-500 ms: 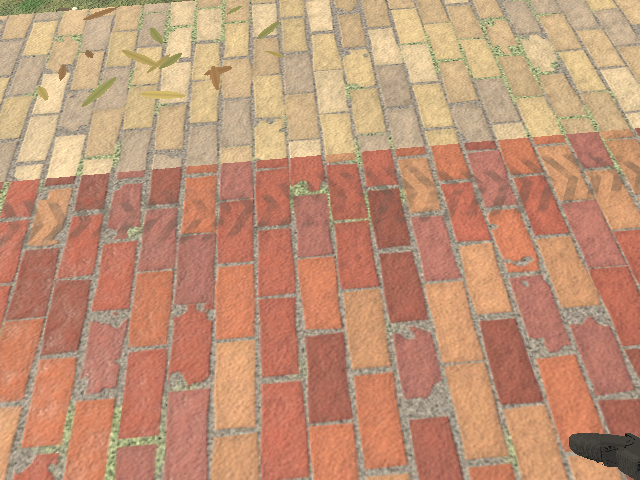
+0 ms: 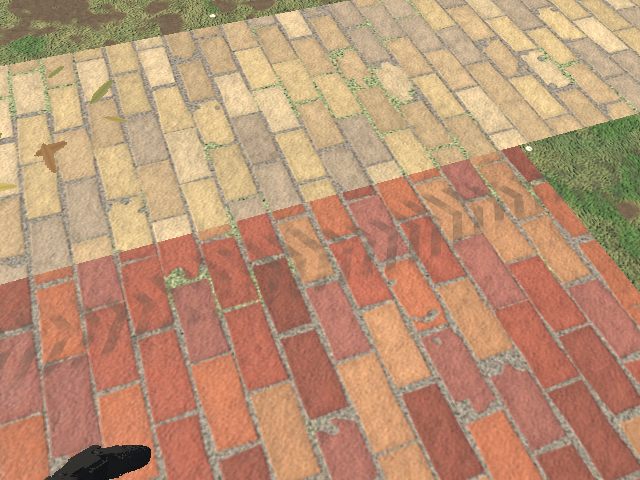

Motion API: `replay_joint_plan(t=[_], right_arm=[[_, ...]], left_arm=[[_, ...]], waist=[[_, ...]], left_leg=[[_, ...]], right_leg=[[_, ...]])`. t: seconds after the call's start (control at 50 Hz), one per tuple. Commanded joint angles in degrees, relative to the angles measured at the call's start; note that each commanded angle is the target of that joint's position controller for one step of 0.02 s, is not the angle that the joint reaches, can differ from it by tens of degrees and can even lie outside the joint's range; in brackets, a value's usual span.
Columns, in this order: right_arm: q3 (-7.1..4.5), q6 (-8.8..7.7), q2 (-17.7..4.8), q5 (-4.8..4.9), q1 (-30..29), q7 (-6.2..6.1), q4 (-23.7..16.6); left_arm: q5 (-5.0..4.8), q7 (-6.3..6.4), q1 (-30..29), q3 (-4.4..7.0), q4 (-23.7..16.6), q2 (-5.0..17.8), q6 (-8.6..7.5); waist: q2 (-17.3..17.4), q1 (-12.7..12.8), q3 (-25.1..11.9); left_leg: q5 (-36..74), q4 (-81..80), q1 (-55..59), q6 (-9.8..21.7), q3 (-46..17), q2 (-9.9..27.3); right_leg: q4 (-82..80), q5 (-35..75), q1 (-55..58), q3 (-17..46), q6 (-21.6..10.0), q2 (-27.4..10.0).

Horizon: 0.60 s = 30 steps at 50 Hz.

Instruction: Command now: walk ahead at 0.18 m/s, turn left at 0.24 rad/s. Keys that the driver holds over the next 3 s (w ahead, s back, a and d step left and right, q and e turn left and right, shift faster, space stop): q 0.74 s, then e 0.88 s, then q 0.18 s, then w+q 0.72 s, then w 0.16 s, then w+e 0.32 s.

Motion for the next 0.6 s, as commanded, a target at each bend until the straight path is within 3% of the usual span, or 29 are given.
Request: replay_joint_plan(t=[0.02, 0.06, 0.08, 0.1, 0.12, 0.14, 0.16, 0.18, 0.22, 0.26, 0.32, 0.38, 0.44, 0.46, 0.48, 0.5, 0.52, 0.54, 0.58, 0.6], right_arm=[[-2.70, 0.24, -11.02, 0.82, -3.69, -0.91, -4.38], [-2.39, 0.68, -9.68, 1.05, -5.04, -1.32, -5.12], [-1.61, 0.42, -6.97, 0.17, -4.60, -1.31, -6.17], [-0.42, 0.02, -3.03, -1.25, 0.08, -1.07, -6.62], [-0.66, 0.37, -5.48, -0.14, 3.72, -1.08, -6.36], [-1.93, 1.36, -9.41, 0.32, 2.65, -1.32, -5.84], [-2.46, 2.53, -9.99, 0.31, 0.07, -1.72, -6.03], [-2.78, 3.90, -9.85, 0.17, -0.44, -2.21, -5.84], [-2.66, 5.74, -8.06, -0.07, -0.67, -2.62, -6.69], [-2.32, 6.13, -6.35, -0.14, -1.68, -2.50, -8.04], [-1.50, 6.01, -5.06, -0.47, -5.21, -1.53, -10.39], [-1.65, 6.03, -6.56, -0.39, -6.56, -0.35, -11.94], [-2.26, 6.22, -7.30, -0.52, -4.14, 0.54, -11.75], [-2.78, 6.23, -8.13, -0.79, -2.45, 0.45, -11.02], [-3.77, 6.13, -11.31, -1.03, -1.23, -0.07, -11.10], [-4.70, 6.05, -17.43, -1.08, -2.38, -1.23, -13.58], [-4.50, 4.82, -17.65, -3.52, -1.13, -0.52, -14.55], [-4.10, 3.68, -16.29, -3.81, -3.44, -0.24, -14.47], [-3.09, 3.20, -12.34, -1.23, -9.44, -0.90, -15.20], [-2.63, 3.35, -11.51, -0.80, -10.79, -1.29, -15.64]], left_arm=[[-0.12, 0.11, 0.81, 1.75, -3.44, 5.15, -0.53], [0.41, 0.33, 4.06, 2.66, -2.56, 6.73, -0.98], [1.38, 0.96, 6.72, 3.47, -2.78, 9.90, -1.07], [2.19, 1.79, 9.14, 3.95, -3.43, 12.71, -0.17], [1.62, 1.46, 11.37, 3.68, -2.35, 10.76, 0.74], [0.84, 1.20, 9.90, 3.10, -2.70, 8.37, 1.08], [0.48, 1.21, 6.92, 2.58, -2.80, 6.69, 1.24], [0.41, 1.16, 3.88, 2.21, -2.98, 5.99, 1.37], [1.07, 1.18, 0.36, 2.41, -2.54, 6.76, 1.58], [1.31, 1.52, -0.23, 2.63, -1.91, 6.87, 1.57], [0.85, 2.12, -0.39, 3.12, -1.00, 8.00, 1.80], [0.26, 2.07, 0.63, 3.82, 0.03, 10.16, 2.25], [-1.22, 1.94, 0.24, 4.16, 1.03, 11.15, 2.70], [-1.51, 1.92, 1.82, 3.94, 1.96, 9.92, 2.88], [-0.80, 1.65, 4.74, 3.51, 3.11, 7.56, 3.14], [2.05, 1.31, 4.91, 2.43, 0.87, 4.60, 3.30], [1.27, 1.93, -1.67, 3.30, -1.07, 7.48, 2.94], [-0.11, 2.32, -2.39, 3.91, -0.87, 8.97, 3.10], [0.29, 3.20, 0.71, 4.50, 1.60, 9.11, 3.64], [0.69, 3.29, 1.92, 4.62, 1.94, 9.06, 3.66]], waist=[[8.77, 4.03, -6.96], [7.80, 6.47, -7.60], [3.47, 6.82, -11.30], [-8.91, 5.62, -15.79], [-14.19, 6.17, -20.04], [-8.65, 6.41, -17.04], [-6.20, 5.84, -13.36], [-5.24, 4.90, -10.96], [-6.31, 3.26, -7.70], [-7.00, 3.23, -7.23], [-6.81, 4.27, -8.29], [-7.25, 4.87, -9.17], [-6.41, 2.87, -8.69], [-4.57, 2.62, -8.39], [4.46, 3.34, -6.46], [22.87, 5.65, -4.62], [18.79, 0.43, -7.41], [13.36, 1.85, -5.74], [9.15, 4.89, -5.44], [9.48, 5.71, -6.05]], left_leg=[[28.78, 1.02, 0.96, 8.40, -11.35, 12.30], [20.60, 6.13, -1.94, 5.39, -12.47, 9.63], [11.83, 13.69, -7.00, 2.58, -10.56, 6.09], [-18.02, 27.47, -19.85, -1.16, -5.28, -0.31], [-30.94, 39.22, -24.52, -3.34, -3.55, -0.25], [-27.73, 45.90, -27.01, -4.66, -4.01, 1.93], [-23.58, 48.65, -29.07, -5.58, -3.34, 3.20], [-20.23, 48.94, -28.27, -6.50, -3.50, 4.30], [-14.97, 48.05, -23.15, -7.58, -1.76, 4.59], [-12.06, 43.76, -20.87, -7.65, -0.23, 4.73], [-9.15, 34.03, -16.81, -6.56, 0.71, 6.10], [-8.15, 27.25, -12.69, -4.80, 2.30, 5.99], [-2.67, 15.10, -5.96, -1.45, 5.01, 4.16], [-0.11, 10.62, -1.77, 0.30, 4.87, 2.69], [9.51, 3.59, 3.02, 3.30, -3.45, 6.92], [27.37, 1.12, 7.93, 11.84, -24.51, 21.84], [23.06, -2.62, 2.26, 19.09, -29.82, 25.06], [17.27, -3.10, 0.83, 16.70, -25.06, 21.65], [12.17, -1.75, 0.41, 10.62, -19.10, 16.43], [14.68, -1.29, -0.82, 10.04, -17.53, 15.11]], right_leg=[[-6.80, 3.56, 9.71, -1.24, -0.84, 2.70], [-15.59, 11.85, 18.57, -1.11, -3.27, 1.62], [-14.49, 25.23, 27.95, 4.13, -6.34, -5.99], [-10.47, 47.29, 40.53, 14.58, -13.70, -19.37], [-12.07, 43.71, 40.33, 21.93, -20.58, -26.00], [-14.25, 32.77, 37.16, 20.17, -20.15, -22.75], [-15.52, 24.61, 33.66, 15.65, -17.78, -19.31], [-17.25, 19.04, 28.82, 12.17, -16.31, -17.21], [-20.41, 14.98, 19.51, 6.08, -15.43, -14.47], [-21.59, 13.38, 17.48, 2.19, -15.63, -13.70], [-21.45, 12.82, 17.83, -0.90, -15.92, -14.69], [-20.47, 12.06, 19.04, -1.53, -15.60, -16.69], [-16.04, 6.99, 18.39, -3.59, -12.03, -16.51], [-12.15, 1.96, 15.98, -5.64, -9.05, -14.65], [-1.83, -6.73, 9.15, -10.86, -3.89, -10.38], [16.58, -29.22, -7.05, -14.35, 2.46, -1.62], [26.03, -31.46, -9.30, -4.06, 1.96, 1.37], [29.39, -26.06, -9.64, -1.60, 0.90, 0.27], [28.46, -16.79, -9.54, -0.40, 0.63, -0.92], [29.34, -14.02, -7.60, -0.63, 1.16, -0.34]])
Next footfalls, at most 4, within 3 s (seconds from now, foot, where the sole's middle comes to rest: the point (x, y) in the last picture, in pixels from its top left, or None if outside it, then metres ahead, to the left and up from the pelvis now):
0.08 right None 0.17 -0.12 -0.78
0.48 left None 0.08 0.13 -0.78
0.92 right None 0.17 -0.09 -0.78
1.48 right None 0.13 -0.13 -0.78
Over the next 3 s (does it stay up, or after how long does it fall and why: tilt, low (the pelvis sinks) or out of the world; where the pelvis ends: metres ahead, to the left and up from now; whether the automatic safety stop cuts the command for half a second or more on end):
stays up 0.53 0.14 -0.01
